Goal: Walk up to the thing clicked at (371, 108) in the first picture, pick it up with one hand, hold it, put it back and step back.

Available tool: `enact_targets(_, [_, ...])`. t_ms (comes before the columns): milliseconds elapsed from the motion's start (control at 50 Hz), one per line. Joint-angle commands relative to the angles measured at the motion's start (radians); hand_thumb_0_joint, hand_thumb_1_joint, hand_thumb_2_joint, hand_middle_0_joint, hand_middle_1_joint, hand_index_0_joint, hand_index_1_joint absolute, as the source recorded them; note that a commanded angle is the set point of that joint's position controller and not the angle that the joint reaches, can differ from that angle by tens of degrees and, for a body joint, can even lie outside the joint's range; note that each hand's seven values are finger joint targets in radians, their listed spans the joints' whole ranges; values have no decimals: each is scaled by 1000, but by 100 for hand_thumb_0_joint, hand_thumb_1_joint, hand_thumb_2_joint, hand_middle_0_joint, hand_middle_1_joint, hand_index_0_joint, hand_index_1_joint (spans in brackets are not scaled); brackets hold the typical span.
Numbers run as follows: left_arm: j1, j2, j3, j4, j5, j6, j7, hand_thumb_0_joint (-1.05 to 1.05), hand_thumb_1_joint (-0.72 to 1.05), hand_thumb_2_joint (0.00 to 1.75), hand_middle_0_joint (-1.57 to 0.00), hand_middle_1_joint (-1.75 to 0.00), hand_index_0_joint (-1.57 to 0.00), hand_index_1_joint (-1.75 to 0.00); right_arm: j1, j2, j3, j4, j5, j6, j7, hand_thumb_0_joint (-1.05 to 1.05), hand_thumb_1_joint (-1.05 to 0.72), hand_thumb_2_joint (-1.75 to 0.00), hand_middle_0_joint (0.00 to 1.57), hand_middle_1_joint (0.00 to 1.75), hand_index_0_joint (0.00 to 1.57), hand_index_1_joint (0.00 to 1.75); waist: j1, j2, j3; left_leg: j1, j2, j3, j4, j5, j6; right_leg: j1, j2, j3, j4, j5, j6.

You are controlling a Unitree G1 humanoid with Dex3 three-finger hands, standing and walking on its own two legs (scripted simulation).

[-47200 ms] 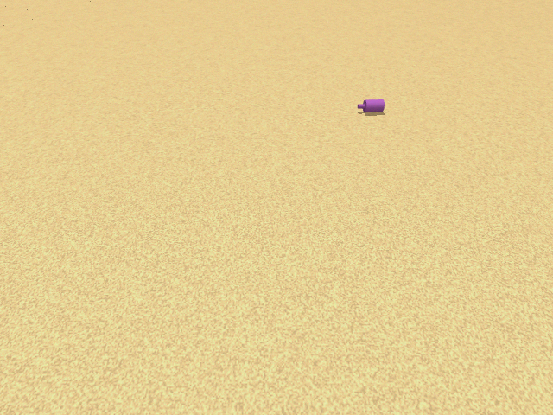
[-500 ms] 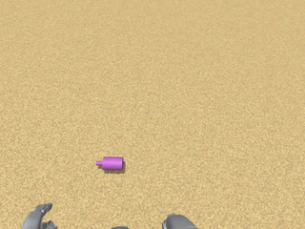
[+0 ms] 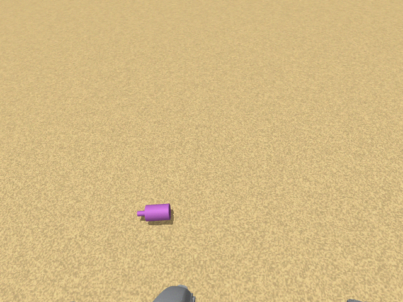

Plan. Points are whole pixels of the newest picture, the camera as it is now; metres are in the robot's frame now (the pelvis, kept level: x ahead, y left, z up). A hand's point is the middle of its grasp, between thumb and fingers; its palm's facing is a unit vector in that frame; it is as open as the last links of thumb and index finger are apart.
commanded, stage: step back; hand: left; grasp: from above
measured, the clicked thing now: (153, 212) +0.62 +0.30 -0.73
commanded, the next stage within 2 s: none
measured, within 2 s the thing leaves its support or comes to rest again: neither
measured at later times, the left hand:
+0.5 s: hand out of the picture -0.06 +0.29 -0.16, palm faces +0.07 -0.93 -0.35, open 7.4 cm
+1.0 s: hand out of the picture -0.20 +0.25 -0.14, palm faces +0.06 -0.90 -0.42, open 7.4 cm
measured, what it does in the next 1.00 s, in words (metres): walks backwards: left foot, then right foot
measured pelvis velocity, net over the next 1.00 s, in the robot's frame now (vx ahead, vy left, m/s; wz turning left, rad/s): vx -0.32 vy -0.03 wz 0.11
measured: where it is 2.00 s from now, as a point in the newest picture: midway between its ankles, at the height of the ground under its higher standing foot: outside the picture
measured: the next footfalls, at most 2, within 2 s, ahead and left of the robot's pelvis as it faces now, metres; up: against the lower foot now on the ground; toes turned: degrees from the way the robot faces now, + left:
left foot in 0.24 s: -0.07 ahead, +0.12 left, +0.00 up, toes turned +3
right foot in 0.66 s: -0.20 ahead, -0.15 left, +0.00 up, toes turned +3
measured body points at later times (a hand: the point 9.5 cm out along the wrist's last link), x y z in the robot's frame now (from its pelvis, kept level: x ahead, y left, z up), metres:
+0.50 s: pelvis -0.15 +0.01 +0.00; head -0.09 +0.05 +0.45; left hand -0.07 +0.33 -0.13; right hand -0.01 -0.29 -0.09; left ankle -0.11 +0.12 -0.73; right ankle -0.19 -0.15 -0.64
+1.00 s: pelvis -0.32 -0.03 -0.01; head -0.26 -0.02 +0.43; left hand -0.20 +0.30 -0.11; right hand -0.23 -0.34 -0.14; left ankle -0.36 +0.09 -0.73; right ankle -0.24 -0.15 -0.73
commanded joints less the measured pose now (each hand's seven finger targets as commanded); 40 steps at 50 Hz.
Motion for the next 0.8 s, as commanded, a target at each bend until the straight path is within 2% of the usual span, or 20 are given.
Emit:
enact_targets(0, [-140,244,79,-146,2,-35,28,0,90,90,-20,-30,-20,-30,78,-187,-37,-53,0,-35,-23,0,-90,-90,20,30,20,30,-24,-146,-95,15,-27,-49,162,24,-20,-41,-193,166,-228,297,-161])
enact_targets(120, [-23,239,74,-152,6,-22,38,0,90,90,-20,-30,-20,-30,50,-161,-27,-103,-10,-52,-28,0,-90,-90,20,30,20,30,39,-211,-206,12,85,20,-286,-68,-22,266,-248,174,-110,501,-190])
enact_targets(160, [-34,250,73,-158,-4,-13,34,0,90,90,-20,-30,-20,-30,102,-163,-34,-80,-15,-54,-27,0,-90,-90,20,30,20,30,22,-233,-239,92,93,53,-447,19,-10,257,-236,164,-54,518,-170])
enact_targets(200, [-63,264,67,-170,-19,1,27,0,90,90,-20,-30,-20,-30,162,-163,-45,-53,-24,-60,-24,0,-90,-90,20,30,20,30,-23,-168,-249,232,89,96,-696,302,2,173,-197,118,15,456,-115])
enact_targets(220, [-59,233,55,-185,-22,4,23,0,90,90,-20,-30,-20,-30,147,-209,-61,-60,-37,-62,-23,0,-90,-90,20,30,20,30,-15,-73,-250,317,179,-35,-686,378,35,32,-140,86,52,303,-60])
enact_targets(240, [-60,195,47,-196,-27,3,22,0,90,90,-20,-30,-20,-30,126,-296,-80,-74,-50,-62,-21,0,-90,-90,20,30,20,30,-12,139,-242,388,381,-294,-693,540,113,-163,-6,-2,211,38,-10])
enact_targets(260, [-138,226,68,-203,-24,2,33,0,90,90,-20,-30,-20,-30,72,-365,-89,-99,-42,-56,-13,0,-90,-90,20,30,20,30,-59,232,-183,225,508,-403,-724,596,268,-180,78,23,393,-318,16])
enact_targets(280, [-161,243,73,-197,-11,4,41,0,90,90,-20,-30,-20,-30,24,-365,-93,-110,-46,-64,-21,0,-90,-90,20,30,20,30,-60,228,-122,105,558,-453,-746,572,326,-157,52,122,557,-338,18])
enact_targets(320, [-92,227,72,-152,-25,8,34,0,90,90,-20,-30,-20,-30,-41,-260,-60,-125,-55,-64,-24,0,-90,-90,20,30,20,30,-5,115,-96,143,399,-193,-686,655,233,-191,104,148,662,-245,1])
enact_targets(360, [-18,224,73,-127,-30,8,28,0,90,90,-20,-30,-20,-30,-44,-220,-53,-128,-43,-68,-28,0,-90,-90,20,30,20,30,31,103,-103,255,325,-103,-649,686,167,-261,121,139,676,-182,1])
enact_targets(500, [-12,205,62,-134,-14,-8,29,0,90,90,-20,-30,-20,-30,43,-225,-70,-139,-30,-58,-33,0,-90,-90,20,30,20,30,-47,150,-198,477,380,-119,-570,722,263,-240,53,66,374,-227,70])
enact_targets(540, [9,209,63,-117,-14,-12,25,0,90,90,-20,-30,-20,-30,16,-243,-73,-154,-36,-52,-31,0,-90,-90,20,30,20,30,-33,182,-218,412,386,-116,-557,678,240,-133,2,30,201,-204,56])
enact_targets(600, [96,207,63,-65,-8,-19,14,0,90,90,-20,-30,-20,-30,-31,-263,-76,-172,-30,-36,-21,0,-90,-90,20,30,20,30,-4,194,-253,312,349,-96,-533,534,196,18,14,-37,-47,-61,26])
enact_targets(640, [165,225,70,-32,2,-27,14,0,90,90,-20,-30,-20,-30,-70,-239,-66,-178,-16,-27,-16,0,-90,-90,20,30,20,30,40,146,-271,194,299,-69,-466,409,122,130,-18,-7,-188,97,-13])
enact_targets(660, [145,296,88,-46,17,-31,12,0,90,90,-20,-30,-20,-30,-64,-203,-57,-192,-8,-27,-14,0,-90,-90,20,30,20,30,28,-46,-238,23,177,-39,-342,237,58,142,-149,231,-196,78,-65])
enact_targets(680, [63,376,108,-85,7,-24,7,0,90,90,-20,-30,-20,-30,-71,-160,-48,-202,-6,-29,-25,0,-90,-90,20,30,20,30,36,-259,-168,-60,15,45,-151,-78,4,8,-312,386,-282,34,-185])
enact_targets(700, [-14,432,112,-122,16,-23,11,0,90,90,-20,-30,-20,-30,-67,-200,-65,-188,-16,-22,-39,0,-90,-90,20,30,20,30,57,-333,-102,17,50,-19,52,-160,-17,-224,-441,523,-346,7,-291])
enact_targets(720, [-85,382,101,-142,11,-26,17,0,90,90,-20,-30,-20,-30,-24,-229,-71,-159,-8,-22,-33,0,-90,-90,20,30,20,30,7,-288,-64,78,67,-71,127,-106,-7,-309,-423,467,-354,1,-266])
enact_targets(760, [-166,285,77,-160,8,-29,25,0,90,90,-20,-30,-20,-30,33,-211,-61,-115,-3,-24,-21,0,-90,-90,20,30,20,30,-41,-153,-56,56,-1,-56,168,5,-4,-214,-250,177,-239,207,-186])
enact_targets(780, [-157,260,78,-155,9,-26,27,0,90,90,-20,-30,-20,-30,46,-184,-52,-113,-3,-29,-24,0,-90,-90,20,30,20,30,-37,-150,-72,22,-18,-44,155,22,-6,-152,-196,108,-200,241,-145])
